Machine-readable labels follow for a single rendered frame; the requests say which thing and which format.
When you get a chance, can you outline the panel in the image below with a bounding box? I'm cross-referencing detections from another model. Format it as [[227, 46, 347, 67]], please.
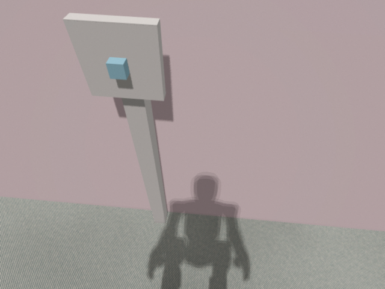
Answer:
[[63, 13, 167, 223]]

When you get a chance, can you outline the button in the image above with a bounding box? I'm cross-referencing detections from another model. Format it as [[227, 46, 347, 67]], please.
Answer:
[[106, 57, 130, 80]]

